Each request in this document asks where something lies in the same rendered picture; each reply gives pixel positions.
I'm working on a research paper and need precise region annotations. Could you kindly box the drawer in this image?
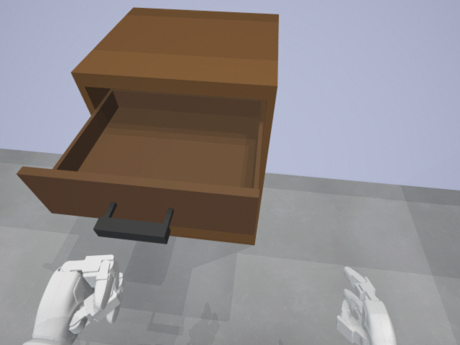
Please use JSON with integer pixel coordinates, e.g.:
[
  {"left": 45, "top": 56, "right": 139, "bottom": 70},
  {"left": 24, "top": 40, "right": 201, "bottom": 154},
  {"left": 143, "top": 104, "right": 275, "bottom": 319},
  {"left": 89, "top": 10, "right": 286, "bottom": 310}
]
[{"left": 17, "top": 88, "right": 265, "bottom": 235}]

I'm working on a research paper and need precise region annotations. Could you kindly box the cabinet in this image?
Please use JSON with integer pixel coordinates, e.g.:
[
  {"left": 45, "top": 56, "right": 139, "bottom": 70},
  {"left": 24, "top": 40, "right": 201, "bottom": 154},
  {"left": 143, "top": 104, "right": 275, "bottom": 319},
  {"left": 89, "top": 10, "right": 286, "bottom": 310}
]
[{"left": 71, "top": 7, "right": 279, "bottom": 245}]

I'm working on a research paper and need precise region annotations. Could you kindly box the left robot hand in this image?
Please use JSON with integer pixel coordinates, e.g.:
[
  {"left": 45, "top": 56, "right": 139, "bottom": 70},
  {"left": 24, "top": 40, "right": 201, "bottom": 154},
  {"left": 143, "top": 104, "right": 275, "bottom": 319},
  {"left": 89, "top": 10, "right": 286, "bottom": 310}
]
[{"left": 32, "top": 254, "right": 126, "bottom": 345}]

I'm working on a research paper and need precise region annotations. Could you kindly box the right robot hand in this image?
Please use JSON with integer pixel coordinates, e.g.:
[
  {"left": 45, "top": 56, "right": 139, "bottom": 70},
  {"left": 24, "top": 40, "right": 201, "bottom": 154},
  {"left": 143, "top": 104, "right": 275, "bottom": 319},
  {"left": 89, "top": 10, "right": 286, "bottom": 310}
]
[{"left": 337, "top": 267, "right": 397, "bottom": 345}]

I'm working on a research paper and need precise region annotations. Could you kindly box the handle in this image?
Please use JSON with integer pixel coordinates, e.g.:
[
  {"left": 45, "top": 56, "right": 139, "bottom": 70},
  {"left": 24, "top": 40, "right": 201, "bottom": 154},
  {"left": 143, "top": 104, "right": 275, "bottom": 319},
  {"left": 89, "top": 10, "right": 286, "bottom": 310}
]
[{"left": 93, "top": 202, "right": 174, "bottom": 244}]

